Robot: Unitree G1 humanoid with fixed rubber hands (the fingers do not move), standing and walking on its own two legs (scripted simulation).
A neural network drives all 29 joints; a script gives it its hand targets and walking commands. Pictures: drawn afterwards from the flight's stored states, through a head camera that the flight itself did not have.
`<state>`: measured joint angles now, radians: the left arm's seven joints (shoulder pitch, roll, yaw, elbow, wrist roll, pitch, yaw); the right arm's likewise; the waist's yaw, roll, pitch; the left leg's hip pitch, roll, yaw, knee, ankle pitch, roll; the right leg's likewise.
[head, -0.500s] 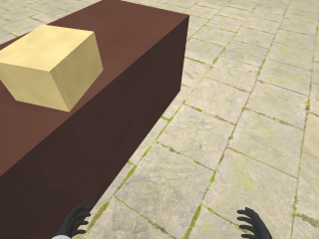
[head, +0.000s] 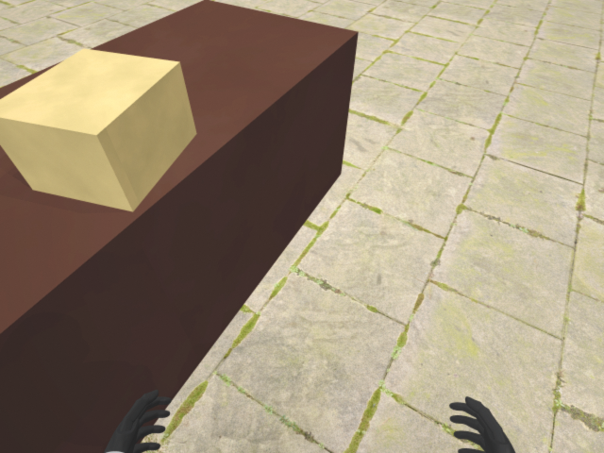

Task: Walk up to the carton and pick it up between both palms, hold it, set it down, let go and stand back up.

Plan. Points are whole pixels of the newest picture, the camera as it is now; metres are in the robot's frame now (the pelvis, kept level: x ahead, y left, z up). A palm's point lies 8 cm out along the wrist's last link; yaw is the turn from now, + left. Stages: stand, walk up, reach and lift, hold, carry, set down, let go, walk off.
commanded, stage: stand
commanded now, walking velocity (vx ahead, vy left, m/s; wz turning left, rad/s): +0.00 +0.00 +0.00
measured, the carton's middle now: (106, 125) +0.72 +0.45 +0.04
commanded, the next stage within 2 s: none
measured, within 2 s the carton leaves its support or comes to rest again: neither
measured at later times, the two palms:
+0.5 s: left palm out of the picture +0.13 +0.25 -0.09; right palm out of the picture +0.13 -0.25 -0.08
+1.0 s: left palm out of the picture +0.13 +0.25 -0.09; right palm out of the picture +0.13 -0.25 -0.08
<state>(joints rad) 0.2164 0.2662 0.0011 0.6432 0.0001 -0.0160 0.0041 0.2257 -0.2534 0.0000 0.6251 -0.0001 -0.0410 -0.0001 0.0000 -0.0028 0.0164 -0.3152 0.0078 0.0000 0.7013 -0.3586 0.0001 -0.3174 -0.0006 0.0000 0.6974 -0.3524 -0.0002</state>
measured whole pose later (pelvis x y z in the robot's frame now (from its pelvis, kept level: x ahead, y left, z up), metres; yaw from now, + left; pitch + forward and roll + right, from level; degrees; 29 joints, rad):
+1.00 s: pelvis -0.01 +0.00 +0.00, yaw +0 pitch -2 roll +0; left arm 0.21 0.27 0.00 0.69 0.00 -0.02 0.00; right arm 0.23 -0.25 0.00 0.67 0.00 -0.04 0.00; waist 0.00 0.00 0.02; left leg -0.32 0.01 0.00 0.70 -0.35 0.00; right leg -0.32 0.00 0.00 0.70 -0.34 0.00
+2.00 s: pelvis -0.01 +0.00 +0.01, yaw +0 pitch -1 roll +0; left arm 0.19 0.27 0.00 0.74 0.00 -0.02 0.00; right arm 0.22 -0.25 0.00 0.71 0.00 -0.04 0.00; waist 0.00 0.00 0.02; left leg -0.32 0.01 0.00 0.65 -0.31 0.00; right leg -0.32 0.00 0.00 0.64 -0.31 0.00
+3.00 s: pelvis -0.01 +0.00 +0.01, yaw +0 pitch -1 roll +0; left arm 0.18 0.27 0.00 0.79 0.00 -0.02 0.00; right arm 0.21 -0.25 0.00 0.75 0.00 -0.04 0.00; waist 0.00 0.00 0.02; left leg -0.32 0.01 0.00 0.61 -0.28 0.00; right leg -0.32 0.00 0.00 0.60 -0.27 0.00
